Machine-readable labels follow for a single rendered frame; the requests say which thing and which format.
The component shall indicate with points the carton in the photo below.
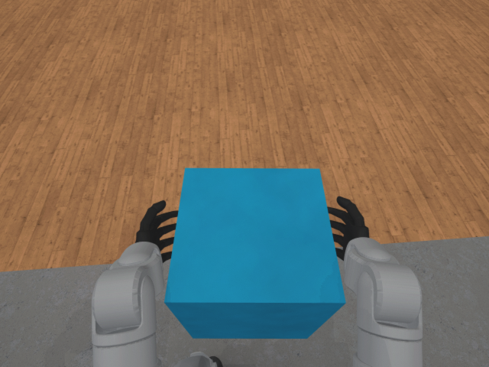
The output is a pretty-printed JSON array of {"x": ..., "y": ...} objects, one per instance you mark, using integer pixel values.
[{"x": 253, "y": 255}]

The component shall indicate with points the right robot forearm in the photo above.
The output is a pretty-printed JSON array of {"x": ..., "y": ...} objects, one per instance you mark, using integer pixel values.
[{"x": 389, "y": 306}]

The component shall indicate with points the robot right hand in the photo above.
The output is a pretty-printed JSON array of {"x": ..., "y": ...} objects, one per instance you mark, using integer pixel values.
[{"x": 354, "y": 228}]

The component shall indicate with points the robot left hand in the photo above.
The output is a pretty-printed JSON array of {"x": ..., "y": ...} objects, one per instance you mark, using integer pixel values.
[{"x": 149, "y": 231}]

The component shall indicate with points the left robot forearm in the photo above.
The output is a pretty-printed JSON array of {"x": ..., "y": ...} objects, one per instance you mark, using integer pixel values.
[{"x": 124, "y": 311}]

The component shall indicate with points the robot left shin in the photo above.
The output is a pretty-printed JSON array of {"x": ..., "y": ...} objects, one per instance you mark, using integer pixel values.
[{"x": 199, "y": 354}]

